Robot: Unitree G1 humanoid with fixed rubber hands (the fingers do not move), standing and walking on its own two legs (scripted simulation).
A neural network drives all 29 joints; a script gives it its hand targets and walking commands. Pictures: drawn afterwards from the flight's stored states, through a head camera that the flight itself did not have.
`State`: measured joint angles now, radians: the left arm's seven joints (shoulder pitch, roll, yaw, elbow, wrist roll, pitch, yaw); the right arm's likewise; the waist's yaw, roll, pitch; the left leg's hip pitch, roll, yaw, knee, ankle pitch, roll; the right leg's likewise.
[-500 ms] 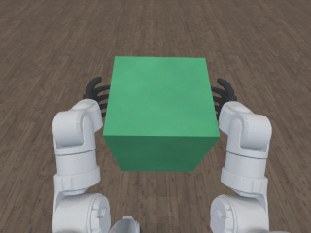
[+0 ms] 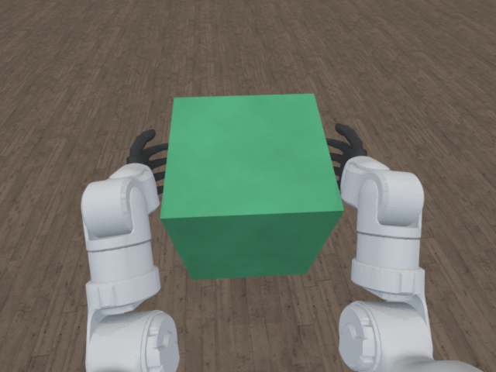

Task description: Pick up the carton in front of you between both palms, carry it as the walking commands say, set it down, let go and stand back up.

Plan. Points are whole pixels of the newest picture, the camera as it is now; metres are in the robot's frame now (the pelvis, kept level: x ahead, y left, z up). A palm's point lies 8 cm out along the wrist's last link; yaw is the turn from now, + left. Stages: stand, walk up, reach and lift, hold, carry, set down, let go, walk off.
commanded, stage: carry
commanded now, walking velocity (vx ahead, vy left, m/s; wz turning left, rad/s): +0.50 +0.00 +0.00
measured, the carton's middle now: (247, 195) +0.37 -0.01 +0.10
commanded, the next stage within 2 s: none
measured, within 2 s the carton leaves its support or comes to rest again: neither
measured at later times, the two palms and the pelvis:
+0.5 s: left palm (156, 124) +0.58 +0.17 +0.10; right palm (295, 118) +0.58 -0.13 +0.11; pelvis +0.32 +0.03 +0.01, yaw -1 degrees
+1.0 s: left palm (186, 62) +0.88 +0.13 +0.10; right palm (290, 60) +0.89 -0.17 +0.09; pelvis +0.64 -0.02 +0.00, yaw +1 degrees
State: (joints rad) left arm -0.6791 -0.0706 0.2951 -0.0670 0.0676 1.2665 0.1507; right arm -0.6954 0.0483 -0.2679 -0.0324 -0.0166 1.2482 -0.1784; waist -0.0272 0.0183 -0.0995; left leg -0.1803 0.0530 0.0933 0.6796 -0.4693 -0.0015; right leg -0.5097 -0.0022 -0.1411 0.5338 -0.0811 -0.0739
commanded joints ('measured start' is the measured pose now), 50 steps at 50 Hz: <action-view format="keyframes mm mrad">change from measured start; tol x32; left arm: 1 -562 -766 -579 58 -257 1 -85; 22 147 -934 -871 -429 -316 -78 -201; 50 256 -873 -864 -421 -324 -28 -201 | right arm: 1 -601 846 591 1 268 22 125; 24 261 963 842 -399 240 -52 216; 50 222 886 872 -478 268 4 224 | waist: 1 70 -323 -438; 20 50 -177 -266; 24 -2 281 -447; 43 10 125 -10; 50 54 -274 -310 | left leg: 1 -521 -111 -44 525 -36 -5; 21 -10 -96 173 -310 460 34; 24 571 371 -611 -372 435 264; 35 131 206 -85 -579 307 136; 46 183 147 115 -226 863 53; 50 -481 -34 -66 654 10 -16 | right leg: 1 796 -379 734 -191 39 -191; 21 599 -173 -17 7 665 28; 24 -115 46 46 638 -373 103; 26 -233 -54 144 749 -381 62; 46 252 17 -153 -84 -52 50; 50 760 -420 596 -292 -7 -149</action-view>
